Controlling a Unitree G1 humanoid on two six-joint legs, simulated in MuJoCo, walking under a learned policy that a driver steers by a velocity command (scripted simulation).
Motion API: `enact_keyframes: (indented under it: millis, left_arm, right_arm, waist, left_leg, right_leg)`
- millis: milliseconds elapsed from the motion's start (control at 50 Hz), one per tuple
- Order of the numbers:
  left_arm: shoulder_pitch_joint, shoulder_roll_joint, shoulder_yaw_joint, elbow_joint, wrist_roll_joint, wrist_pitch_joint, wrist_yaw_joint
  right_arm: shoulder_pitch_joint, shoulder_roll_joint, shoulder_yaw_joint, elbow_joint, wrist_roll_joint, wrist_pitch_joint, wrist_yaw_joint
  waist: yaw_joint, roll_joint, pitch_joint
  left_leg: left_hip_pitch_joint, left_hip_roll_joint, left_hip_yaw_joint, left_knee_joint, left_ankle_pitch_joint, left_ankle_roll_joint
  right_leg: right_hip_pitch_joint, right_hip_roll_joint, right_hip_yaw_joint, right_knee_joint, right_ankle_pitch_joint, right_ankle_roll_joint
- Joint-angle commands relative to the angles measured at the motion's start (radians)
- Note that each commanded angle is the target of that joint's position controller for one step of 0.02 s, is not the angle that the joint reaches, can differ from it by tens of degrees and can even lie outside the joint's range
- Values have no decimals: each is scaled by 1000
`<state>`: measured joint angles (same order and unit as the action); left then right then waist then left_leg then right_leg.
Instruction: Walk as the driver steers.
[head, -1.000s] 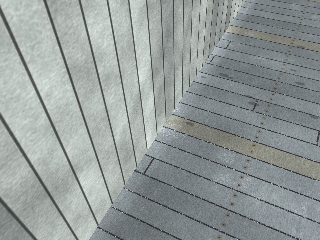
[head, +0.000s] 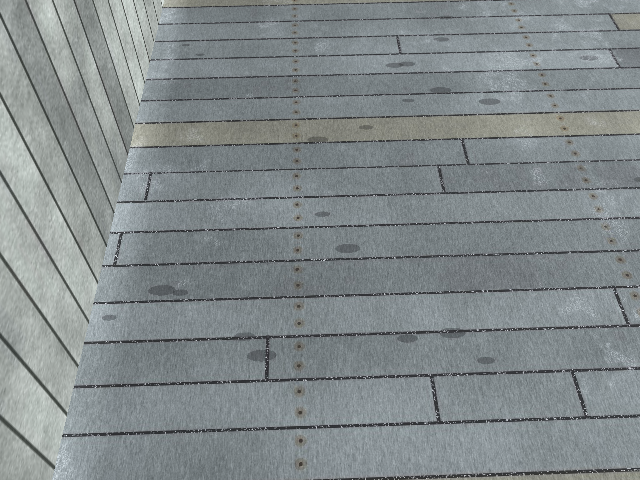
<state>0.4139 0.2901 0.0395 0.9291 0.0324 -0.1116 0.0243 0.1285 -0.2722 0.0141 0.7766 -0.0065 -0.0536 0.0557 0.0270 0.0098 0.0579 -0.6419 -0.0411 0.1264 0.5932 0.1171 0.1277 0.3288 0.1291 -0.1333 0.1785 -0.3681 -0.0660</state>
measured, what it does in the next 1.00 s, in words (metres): walks ahead, turning left: left foot, then right foot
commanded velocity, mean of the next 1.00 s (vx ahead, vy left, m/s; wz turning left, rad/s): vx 0.76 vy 0.00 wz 0.42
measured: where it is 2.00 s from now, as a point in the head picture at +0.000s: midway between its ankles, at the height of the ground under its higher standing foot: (310, 285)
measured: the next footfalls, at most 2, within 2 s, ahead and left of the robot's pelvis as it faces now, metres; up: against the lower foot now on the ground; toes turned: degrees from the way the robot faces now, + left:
left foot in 0.02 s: +0.23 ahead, +0.04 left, +0.00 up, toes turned +3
right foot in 0.46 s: +0.70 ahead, -0.08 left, +0.00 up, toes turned +28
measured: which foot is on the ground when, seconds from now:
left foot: up 0.00-0.00, down 0.02-0.46, up 0.48-0.76, down 0.78-1.00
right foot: down 0.00-0.00, up 0.02-0.44, down 0.46-0.78, up 0.80-1.00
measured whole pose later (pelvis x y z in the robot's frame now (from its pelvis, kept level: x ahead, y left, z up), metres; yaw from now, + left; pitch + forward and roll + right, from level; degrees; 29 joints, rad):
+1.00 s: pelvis +0.80 +0.11 +0.03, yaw +23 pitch +0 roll -1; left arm 0.29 0.26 0.07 0.76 0.00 0.04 0.00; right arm 0.15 -0.21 -0.01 0.70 -0.02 -0.03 -0.06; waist 0.03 -0.01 0.12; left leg -0.30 0.06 0.10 0.49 -0.18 0.02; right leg -0.53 0.00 -0.02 1.13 -0.44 0.03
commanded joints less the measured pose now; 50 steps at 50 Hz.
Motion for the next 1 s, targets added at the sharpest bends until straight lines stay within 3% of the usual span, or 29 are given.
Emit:
enact_keyframes:
  millis: [20, 40, 60, 80, 100, 120, 160, 220, 300, 360, 380, 420, 440, 460, 480, 500, 520, 540, 580, 660, 720, 760, 780, 800, 820, 840, 900, 920, 1000]
  left_arm:
    - [-229, 237, 55, -122, 16, 30, 39]
    - [-272, 75, 11, -151, 37, 13, 9]
    - [-158, -6, -18, -245, -17, -6, -9]
    - [-171, 50, -34, -265, 0, -31, -14]
    - [-220, 93, -33, -265, 12, -42, -25]
    - [-243, 95, -36, -268, 24, -39, -27]
    - [-253, 82, -49, -296, 62, 7, -38]
    - [-379, 62, -68, -360, 48, 27, -44]
    - [-547, 35, -77, -434, 12, 22, -52]
    - [-607, 42, -74, -471, 19, 9, -53]
    - [-570, 36, -72, -455, 18, 15, -56]
    - [-348, 132, -29, -397, 7, 13, -34]
    - [-115, 179, -2, -340, 5, 7, -19]
    - [118, 264, 37, -299, 27, 3, 6]
    - [69, 343, 55, -302, 63, -3, -3]
    - [-35, 266, 62, -326, 49, 12, -9]
    - [-103, 146, 30, -329, 37, 16, -5]
    - [-127, 97, 16, -308, 41, 19, -6]
    - [-69, 70, 7, -237, 40, 3, -2]
    - [-78, 54, -7, -138, -28, -29, -24]
    - [-137, 111, 16, -140, -56, -6, -43]
    - [-110, 126, 22, -133, -86, 2, -54]
    - [-86, 127, 22, -133, -87, 6, -51]
    - [3, 68, 10, -157, -87, 19, -44]
    - [140, 63, 14, -162, -117, 49, -18]
    - [132, 136, 31, -144, -87, 66, -6]
    - [26, 104, 43, -165, -35, 113, -12]
    - [63, 67, 43, -169, -32, 134, -15]
    - [-22, 21, 56, -225, -29, 171, -33]
  right_arm:
    - [618, -223, -97, 128, 1, 17, -19]
    - [613, -217, -102, 165, 5, 29, -35]
    - [455, -272, -115, 119, -22, 31, -42]
    - [398, -230, -119, 75, -18, 30, -41]
    - [353, -179, -112, 67, -14, 29, -44]
    - [317, -154, -107, 69, -15, 24, -45]
    - [312, -142, -95, 71, -5, 0, -55]
    - [294, -171, -109, 45, 6, -22, -58]
    - [367, -179, -130, 44, 26, -24, -48]
    - [372, -193, -144, 40, 16, -31, -55]
    - [357, -164, -136, 31, 18, -30, -59]
    - [318, -236, -149, 14, 3, -34, -56]
    - [240, -263, -157, -7, -7, -42, -48]
    - [202, -159, -130, -44, -22, -55, -48]
    - [359, 17, -72, -107, 46, -53, -50]
    - [292, -65, -70, -89, 18, -28, -59]
    - [188, -101, -80, -75, -7, -19, -60]
    - [135, -98, -81, -85, -15, -10, -50]
    - [78, -47, -62, -129, -40, 15, -26]
    - [-15, -15, -37, -195, -46, 3, -33]
    - [54, -33, -27, -142, -32, -19, -23]
    - [206, -88, -46, -69, -61, -24, -37]
    - [274, -123, -54, -52, -85, -34, -47]
    - [287, -214, -69, -78, -102, -42, -60]
    - [296, -225, -85, -111, -53, -26, -66]
    - [237, -203, -97, -136, -11, 0, -77]
    - [77, -97, -65, -143, -8, 16, -111]
    - [69, -101, -69, -145, -9, 14, -117]
    - [-13, -53, -56, -152, -23, 10, -126]
  waist:
    - [-396, -87, -231]
    - [-306, 151, -152]
    - [-116, 351, -259]
    - [-136, 126, -278]
    - [-102, -58, -161]
    - [-55, -130, -61]
    - [3, -139, 27]
    - [-25, -55, 91]
    - [-134, 20, 52]
    - [-157, 55, 6]
    - [-130, 51, -39]
    - [-11, 61, -176]
    - [128, 84, -261]
    - [202, -29, -382]
    - [57, -504, -599]
    - [58, -315, -525]
    - [62, -142, -337]
    - [47, -43, -211]
    - [12, -55, -83]
    - [-67, -176, -24]
    - [-92, -181, -83]
    - [-168, -47, -143]
    - [-202, -2, -162]
    - [-166, 195, -265]
    - [-146, 303, -510]
    - [-136, 153, -493]
    - [-48, 78, -146]
    - [-29, 156, -130]
    - [14, 147, -118]
  left_leg:
    - [715, -38, -67, -64, -124, 110]
    - [865, 29, -160, 90, -160, 136]
    - [1069, 223, -725, -56, -253, 353]
    - [1022, 290, -936, -286, -519, 367]
    - [840, 275, -889, -364, -639, 310]
    - [655, 235, -811, -390, -578, 263]
    - [420, 160, -714, -426, -522, 232]
    - [217, 66, -569, -499, -442, 206]
    - [331, 37, -537, -461, -203, 112]
    - [466, 70, -552, -386, -27, 71]
    - [497, 62, -526, -346, 47, 40]
    - [519, 59, -516, -66, 340, -3]
    - [394, 15, -487, 171, 314, -14]
    - [224, -39, -404, 519, -71, -6]
    - [-50, -104, -272, 869, -628, -38]
    - [-147, -11, -244, 933, -517, -16]
    - [-159, 39, -229, 856, -434, -7]
    - [-132, 66, -209, 806, -407, -14]
    - [-85, 96, -216, 723, -460, -33]
    - [-12, 39, -198, 281, -424, -79]
    - [469, -32, -77, -25, -6, -90]
    - [701, -16, -112, -60, 128, -56]
    - [777, 80, -173, -77, 262, -38]
    - [901, 370, -376, -10, 840, 26]
    - [1009, 581, -543, 9, 1116, 163]
    - [924, 524, -484, -13, 898, 140]
    - [580, 393, -301, -180, 510, 83]
    - [523, 421, -274, -201, 509, 116]
    - [406, 363, -101, -267, 276, 70]
  right_leg:
    - [-362, -232, -37, 963, 1454, 69]
    - [-758, -56, 12, 1380, 164, 44]
    - [-1159, 6, 175, 1626, -164, 92]
    - [-1207, -54, 278, 1538, -65, 59]
    - [-1167, -116, 287, 1397, 36, 38]
    - [-1105, -151, 259, 1287, 56, 39]
    - [-1022, -190, 253, 1140, 25, 91]
    - [-923, -225, 179, 799, 176, 145]
    - [-862, -185, 155, 482, 508, 135]
    - [-796, -155, 164, 363, 527, 109]
    - [-705, -135, 168, 311, 523, 98]
    - [-434, -94, 172, 323, 339, 69]
    - [-196, -147, 189, 366, 262, 48]
    - [20, -343, 373, 396, -96, 18]
    - [245, -675, 1003, 204, -162, -134]
    - [134, -609, 1037, 130, -309, -137]
    - [-36, -537, 831, 128, -256, -103]
    - [-185, -493, 679, 124, -70, -85]
    - [-355, -428, 490, 118, 340, -82]
    - [-451, -328, 246, 40, 855, -52]
    - [-660, -212, 164, 28, 730, -50]
    - [-685, -180, 165, 234, 758, -1]
    - [-709, -150, 176, 416, 642, 23]
    - [-790, -60, 125, 739, 98, 55]
    - [-825, -9, 188, 1064, -316, 47]
    - [-850, -77, 229, 1126, -251, 47]
    - [-871, -149, 163, 1059, -128, 74]
    - [-851, -147, 143, 1080, -118, 89]
    - [-779, -180, 143, 847, -4, 94]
